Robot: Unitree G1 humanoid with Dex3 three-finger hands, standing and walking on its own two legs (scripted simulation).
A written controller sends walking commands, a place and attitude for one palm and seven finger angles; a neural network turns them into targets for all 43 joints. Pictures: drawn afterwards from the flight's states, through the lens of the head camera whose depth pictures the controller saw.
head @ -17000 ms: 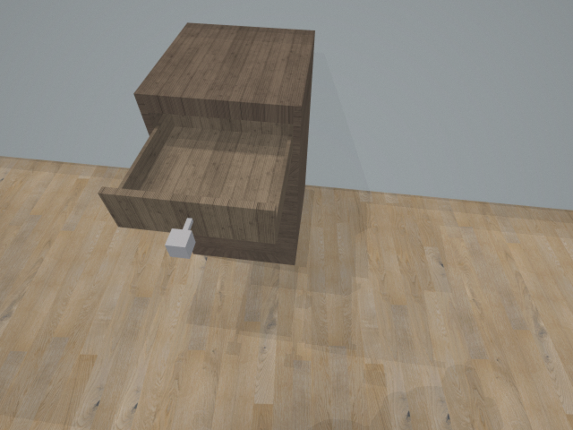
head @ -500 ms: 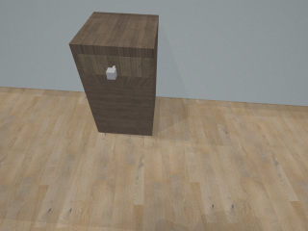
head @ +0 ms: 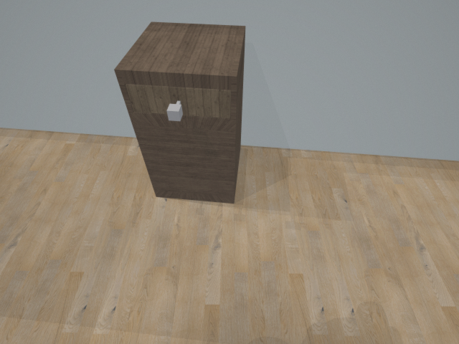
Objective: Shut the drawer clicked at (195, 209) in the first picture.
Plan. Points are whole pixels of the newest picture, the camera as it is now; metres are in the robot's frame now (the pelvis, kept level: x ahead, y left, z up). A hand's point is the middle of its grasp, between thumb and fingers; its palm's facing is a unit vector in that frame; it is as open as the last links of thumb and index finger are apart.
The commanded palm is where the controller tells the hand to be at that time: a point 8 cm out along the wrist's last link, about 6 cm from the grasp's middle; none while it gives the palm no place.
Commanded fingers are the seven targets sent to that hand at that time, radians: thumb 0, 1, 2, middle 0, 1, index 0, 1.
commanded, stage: let the arm hang, fingers relaxed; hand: left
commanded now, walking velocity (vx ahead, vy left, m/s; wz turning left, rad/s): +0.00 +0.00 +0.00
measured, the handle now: (176, 108) +0.90 +0.26 -0.14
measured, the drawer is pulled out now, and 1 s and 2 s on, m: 0.00 0.00 0.00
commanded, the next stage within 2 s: look to check the result in 0.34 s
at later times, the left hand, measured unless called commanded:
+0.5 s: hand out of the picture -0.02 +0.15 -0.18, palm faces +0.06 -0.98 -0.17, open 7.3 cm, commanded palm none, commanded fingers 0.00 0.90 0.90 -0.20 -0.30 -0.20 -0.30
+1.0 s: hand out of the picture +0.00 +0.15 -0.17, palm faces +0.05 -0.98 -0.18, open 7.3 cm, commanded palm none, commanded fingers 0.00 0.90 0.90 -0.20 -0.30 -0.20 -0.30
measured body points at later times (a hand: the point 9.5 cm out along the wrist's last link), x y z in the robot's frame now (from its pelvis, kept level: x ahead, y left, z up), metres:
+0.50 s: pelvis +0.01 -0.01 +0.00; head +0.01 -0.01 +0.45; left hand -0.02 +0.20 -0.16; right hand -0.03 -0.21 -0.17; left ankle +0.04 +0.11 -0.74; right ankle -0.01 -0.09 -0.74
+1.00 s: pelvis +0.02 -0.01 +0.00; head +0.03 -0.02 +0.45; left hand +0.00 +0.20 -0.16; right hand +0.00 -0.22 -0.17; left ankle +0.04 +0.11 -0.74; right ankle -0.01 -0.09 -0.74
